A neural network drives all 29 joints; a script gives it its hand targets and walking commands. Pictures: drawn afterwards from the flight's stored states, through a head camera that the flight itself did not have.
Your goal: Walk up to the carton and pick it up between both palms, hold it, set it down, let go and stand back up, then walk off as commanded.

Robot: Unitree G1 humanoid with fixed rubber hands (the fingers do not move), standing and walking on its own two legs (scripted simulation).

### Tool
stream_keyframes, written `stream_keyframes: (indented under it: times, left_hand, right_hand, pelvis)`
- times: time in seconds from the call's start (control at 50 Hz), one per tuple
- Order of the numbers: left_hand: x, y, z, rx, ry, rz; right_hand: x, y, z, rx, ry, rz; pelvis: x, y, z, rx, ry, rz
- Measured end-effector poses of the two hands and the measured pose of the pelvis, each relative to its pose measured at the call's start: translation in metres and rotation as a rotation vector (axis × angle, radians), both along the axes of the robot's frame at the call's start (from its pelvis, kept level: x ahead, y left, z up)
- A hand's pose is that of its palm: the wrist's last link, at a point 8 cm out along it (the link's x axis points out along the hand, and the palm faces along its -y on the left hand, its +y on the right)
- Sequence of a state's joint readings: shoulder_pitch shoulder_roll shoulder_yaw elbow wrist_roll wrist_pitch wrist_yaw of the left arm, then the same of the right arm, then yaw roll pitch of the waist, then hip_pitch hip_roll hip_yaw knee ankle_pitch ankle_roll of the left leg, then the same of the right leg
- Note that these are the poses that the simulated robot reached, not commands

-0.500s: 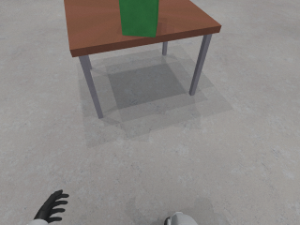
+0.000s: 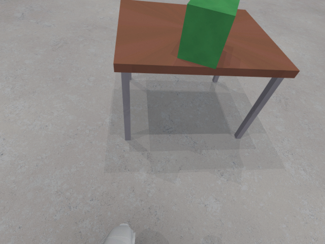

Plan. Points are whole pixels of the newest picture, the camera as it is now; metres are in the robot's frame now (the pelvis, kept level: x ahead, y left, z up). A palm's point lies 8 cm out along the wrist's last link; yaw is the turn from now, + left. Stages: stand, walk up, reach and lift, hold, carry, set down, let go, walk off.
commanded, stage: walk up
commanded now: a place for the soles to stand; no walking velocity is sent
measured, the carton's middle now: (207, 30) +1.01 -0.16 +0.05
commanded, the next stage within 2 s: none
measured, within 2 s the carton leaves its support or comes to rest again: neither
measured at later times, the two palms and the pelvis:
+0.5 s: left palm (84, 193) +0.25 +0.22 -0.11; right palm (289, 225) +0.21 -0.37 -0.12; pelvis +0.15 -0.07 -0.01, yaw +1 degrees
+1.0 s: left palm (93, 174) +0.31 +0.22 -0.12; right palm (275, 164) +0.39 -0.37 -0.09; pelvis +0.31 -0.07 +0.00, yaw +5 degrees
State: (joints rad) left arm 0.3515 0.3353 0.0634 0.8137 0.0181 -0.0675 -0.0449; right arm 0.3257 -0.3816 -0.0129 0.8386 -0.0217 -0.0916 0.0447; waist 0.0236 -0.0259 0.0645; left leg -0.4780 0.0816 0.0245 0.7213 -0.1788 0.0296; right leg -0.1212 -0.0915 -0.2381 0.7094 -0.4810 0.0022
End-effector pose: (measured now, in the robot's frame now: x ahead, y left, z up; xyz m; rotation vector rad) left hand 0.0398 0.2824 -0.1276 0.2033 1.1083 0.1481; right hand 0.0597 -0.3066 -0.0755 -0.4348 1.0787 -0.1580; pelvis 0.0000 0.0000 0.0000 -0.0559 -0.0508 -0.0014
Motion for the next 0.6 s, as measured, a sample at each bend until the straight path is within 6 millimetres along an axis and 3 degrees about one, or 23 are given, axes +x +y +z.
stream_keyframes:
  times: [0.12,0.26,0.38,0.48,0.52,0.6]
  left_hand:
    - [0.064,0.012,0.006,0.006,-0.037,-0.014]
    - [0.124,0.005,0.021,0.027,-0.083,-0.032]
    - [0.164,-0.021,0.028,0.047,-0.079,-0.041]
    - [0.201,-0.054,0.022,0.078,-0.083,-0.041]
    - [0.209,-0.064,0.02,0.084,-0.087,-0.027]
    - [0.21,-0.075,0.03,0.09,-0.055,0.016]
  right_hand:
    - [0.035,0.011,0.002,-0.013,-0.017,-0.013]
    - [0.068,0.001,0.0,0.001,-0.022,-0.019]
    - [0.105,-0.025,-0.013,0.029,-0.019,-0.028]
    - [0.145,-0.059,-0.038,0.057,-0.013,-0.023]
    - [0.161,-0.069,-0.044,0.061,0.0,-0.007]
    - [0.19,-0.083,-0.036,0.06,0.027,0.019]
  pelvis:
    - [0.034,0.012,0.002,0.017,0.003,0.017]
    - [0.07,0.002,0.007,0.04,0.005,0.023]
    - [0.108,-0.026,0.004,0.076,0.014,0.02]
    - [0.146,-0.063,-0.011,0.098,0.022,0.019]
    - [0.158,-0.076,-0.014,0.086,0.009,0.033]
    - [0.181,-0.09,-0.003,0.089,0.01,0.055]
